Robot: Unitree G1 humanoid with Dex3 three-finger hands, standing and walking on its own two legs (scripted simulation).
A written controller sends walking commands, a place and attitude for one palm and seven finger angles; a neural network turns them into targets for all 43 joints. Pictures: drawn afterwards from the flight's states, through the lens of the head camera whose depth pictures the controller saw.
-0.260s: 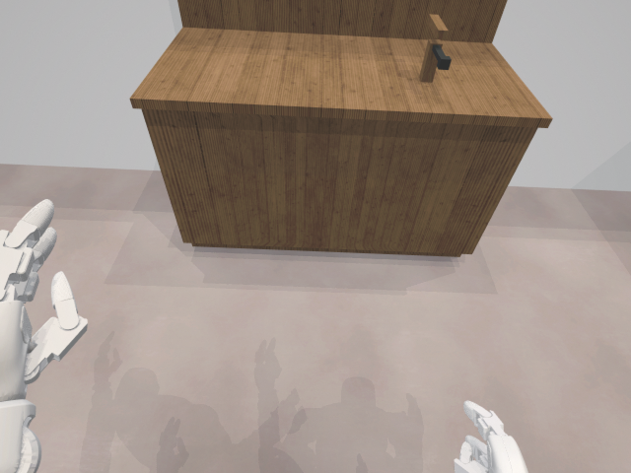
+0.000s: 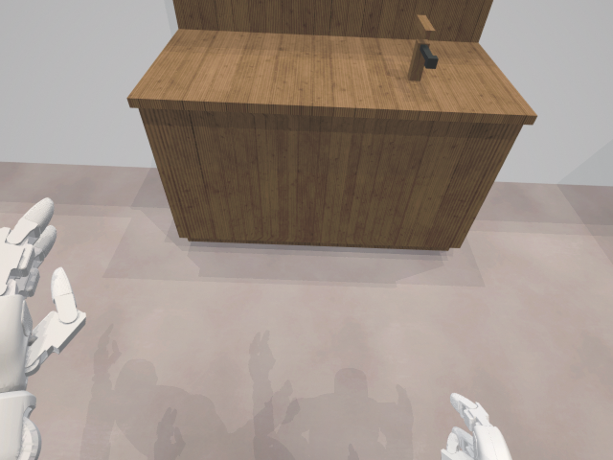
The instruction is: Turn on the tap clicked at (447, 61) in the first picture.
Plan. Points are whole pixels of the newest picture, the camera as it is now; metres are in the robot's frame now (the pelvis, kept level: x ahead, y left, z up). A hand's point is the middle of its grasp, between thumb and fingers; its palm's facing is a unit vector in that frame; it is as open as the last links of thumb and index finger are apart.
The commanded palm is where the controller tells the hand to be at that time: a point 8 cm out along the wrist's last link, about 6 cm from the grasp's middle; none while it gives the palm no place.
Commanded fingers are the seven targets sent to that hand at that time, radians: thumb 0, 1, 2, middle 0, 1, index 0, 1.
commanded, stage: look at it before walking up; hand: left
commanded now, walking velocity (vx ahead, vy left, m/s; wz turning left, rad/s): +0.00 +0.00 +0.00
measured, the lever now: (431, 62) +1.13 -0.28 +0.06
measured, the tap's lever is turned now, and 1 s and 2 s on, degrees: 0 0 0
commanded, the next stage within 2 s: walk to a spot facing it in 0.14 s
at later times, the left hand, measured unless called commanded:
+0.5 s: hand (105, 309) +0.22 +0.22 +0.15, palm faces +0.37 -0.86 -0.36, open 7.4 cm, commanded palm +0.17 +0.26 +0.18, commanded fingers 0.00 0.90 0.90 -0.20 -0.30 -0.20 -0.30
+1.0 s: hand (179, 297) +0.24 +0.15 +0.16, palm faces +0.15 -0.89 -0.43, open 7.4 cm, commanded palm +0.21 +0.20 +0.18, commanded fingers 0.00 0.90 0.90 -0.20 -0.30 -0.20 -0.30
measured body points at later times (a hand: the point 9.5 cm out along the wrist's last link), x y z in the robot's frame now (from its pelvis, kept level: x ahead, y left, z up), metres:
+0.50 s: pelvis -0.01 -0.01 -0.01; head +0.00 -0.01 +0.44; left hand +0.20 +0.27 +0.17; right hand +0.15 -0.24 -0.08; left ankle +0.03 +0.11 -0.74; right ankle +0.04 -0.13 -0.74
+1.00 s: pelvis -0.03 -0.02 -0.01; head -0.02 -0.02 +0.44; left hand +0.22 +0.20 +0.18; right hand +0.06 -0.29 -0.10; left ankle -0.02 +0.12 -0.74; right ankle -0.02 -0.12 -0.68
